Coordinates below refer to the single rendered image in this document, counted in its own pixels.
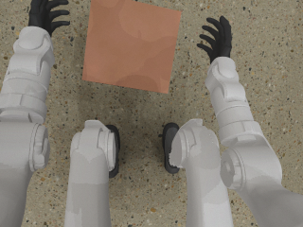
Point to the robot right hand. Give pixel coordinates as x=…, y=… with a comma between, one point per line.
x=221, y=46

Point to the left robot foot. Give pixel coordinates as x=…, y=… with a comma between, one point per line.
x=115, y=131

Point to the left robot thigh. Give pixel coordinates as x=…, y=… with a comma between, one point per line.
x=87, y=199

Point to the carton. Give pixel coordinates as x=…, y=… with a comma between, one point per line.
x=130, y=44

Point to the robot right forearm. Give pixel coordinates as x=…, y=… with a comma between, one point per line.
x=228, y=99

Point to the robot left forearm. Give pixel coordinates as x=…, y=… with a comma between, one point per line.
x=26, y=82

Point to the robot left hand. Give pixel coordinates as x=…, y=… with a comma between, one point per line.
x=40, y=14

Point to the robot left upper arm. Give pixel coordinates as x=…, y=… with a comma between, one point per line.
x=24, y=148

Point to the robot right upper arm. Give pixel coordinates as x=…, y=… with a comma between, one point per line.
x=254, y=173

